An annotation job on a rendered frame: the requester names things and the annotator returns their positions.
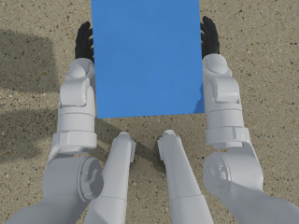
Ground robot right hand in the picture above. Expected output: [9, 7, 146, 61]
[200, 16, 220, 60]

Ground robot left shin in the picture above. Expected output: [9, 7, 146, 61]
[112, 132, 132, 145]

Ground carton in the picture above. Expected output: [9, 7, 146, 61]
[91, 0, 205, 119]

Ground robot right upper arm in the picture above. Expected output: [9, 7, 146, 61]
[202, 152, 299, 224]

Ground robot left upper arm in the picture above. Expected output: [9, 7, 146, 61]
[3, 156, 105, 224]

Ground robot left forearm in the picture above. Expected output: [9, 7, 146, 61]
[42, 58, 97, 192]

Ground robot left hand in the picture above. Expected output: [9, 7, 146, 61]
[75, 21, 94, 64]

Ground robot left thigh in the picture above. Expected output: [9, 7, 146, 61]
[83, 136, 136, 224]

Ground robot right forearm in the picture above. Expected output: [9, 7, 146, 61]
[202, 53, 263, 172]

